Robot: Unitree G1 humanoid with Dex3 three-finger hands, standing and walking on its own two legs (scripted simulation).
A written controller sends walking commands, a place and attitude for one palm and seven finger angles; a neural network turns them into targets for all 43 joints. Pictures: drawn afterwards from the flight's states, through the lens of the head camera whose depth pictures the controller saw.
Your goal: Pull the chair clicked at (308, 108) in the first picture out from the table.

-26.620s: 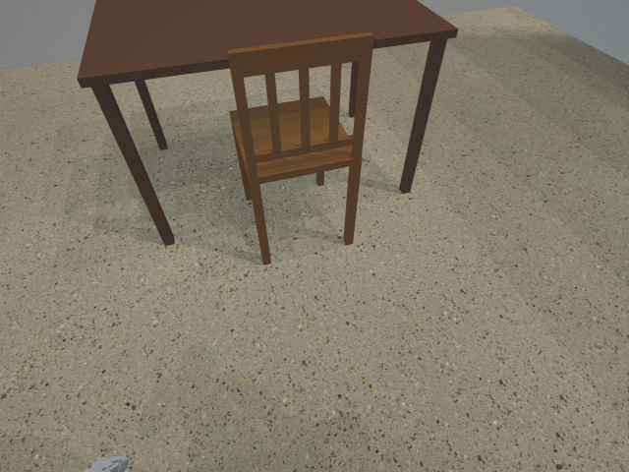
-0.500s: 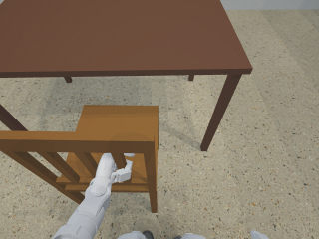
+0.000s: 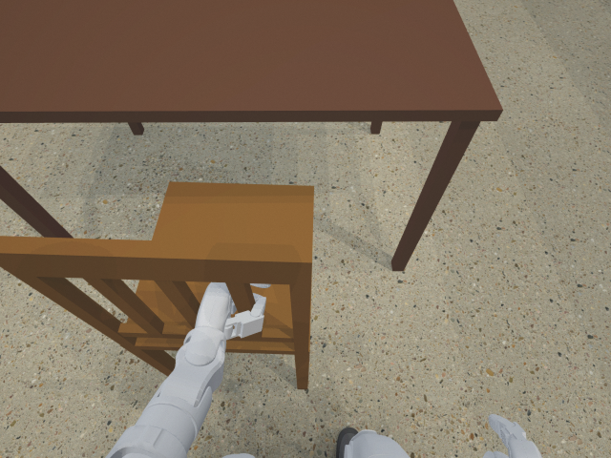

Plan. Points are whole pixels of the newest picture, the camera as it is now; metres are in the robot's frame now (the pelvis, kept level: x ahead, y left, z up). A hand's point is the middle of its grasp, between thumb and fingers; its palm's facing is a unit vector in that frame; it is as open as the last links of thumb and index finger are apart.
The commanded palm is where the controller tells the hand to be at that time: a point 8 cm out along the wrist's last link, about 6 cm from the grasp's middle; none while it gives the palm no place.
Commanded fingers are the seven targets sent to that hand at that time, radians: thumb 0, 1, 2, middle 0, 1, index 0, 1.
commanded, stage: step backward, pulling the chair out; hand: left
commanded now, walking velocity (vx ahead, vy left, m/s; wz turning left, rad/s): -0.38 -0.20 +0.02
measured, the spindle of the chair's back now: (189, 306) +0.34 +0.19 -0.10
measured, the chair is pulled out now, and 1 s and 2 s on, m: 0.16 0.25 0.42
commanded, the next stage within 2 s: none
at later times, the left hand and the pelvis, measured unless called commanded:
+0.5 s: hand (248, 338) +0.28 +0.09 -0.07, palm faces -0.11 -0.98 -0.14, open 5.5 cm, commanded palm +0.25 +0.14 -0.06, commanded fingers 0.00 0.90 0.90 -0.50 -1.45 -0.50 -1.45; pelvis -0.04 +0.00 +0.00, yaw -1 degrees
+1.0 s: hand (242, 380) +0.22 +0.09 -0.07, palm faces -0.10 -0.99 -0.12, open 5.5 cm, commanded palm +0.21 +0.14 -0.06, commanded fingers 0.00 0.90 0.90 -0.50 -1.45 -0.50 -1.45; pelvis -0.08 -0.01 +0.00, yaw -1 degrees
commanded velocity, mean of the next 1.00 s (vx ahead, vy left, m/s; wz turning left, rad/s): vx -0.38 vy -0.08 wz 0.06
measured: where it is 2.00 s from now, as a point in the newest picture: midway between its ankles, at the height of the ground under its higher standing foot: outside the picture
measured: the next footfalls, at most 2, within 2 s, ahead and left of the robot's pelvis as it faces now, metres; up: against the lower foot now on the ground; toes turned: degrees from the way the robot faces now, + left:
right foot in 1.00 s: -0.04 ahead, -0.13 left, +0.00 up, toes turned -2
left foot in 1.32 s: -0.11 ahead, +0.12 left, +0.00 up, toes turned +0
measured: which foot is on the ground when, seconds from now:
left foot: down 0.00-1.00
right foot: down 0.00-0.86, up 0.88-0.98, down 1.00-1.00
